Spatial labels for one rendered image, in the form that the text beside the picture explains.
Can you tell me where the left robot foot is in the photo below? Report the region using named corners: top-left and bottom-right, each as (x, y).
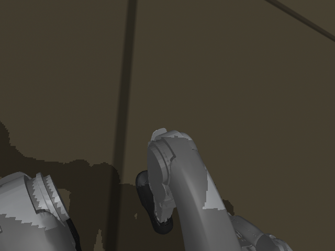
top-left (66, 218), bottom-right (82, 251)

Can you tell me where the right robot arm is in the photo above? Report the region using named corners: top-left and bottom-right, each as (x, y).
top-left (255, 233), bottom-right (293, 251)

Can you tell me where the right robot hand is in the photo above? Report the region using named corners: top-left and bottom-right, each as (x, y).
top-left (228, 212), bottom-right (264, 251)

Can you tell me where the right robot foot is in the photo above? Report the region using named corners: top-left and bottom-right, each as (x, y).
top-left (136, 170), bottom-right (173, 234)

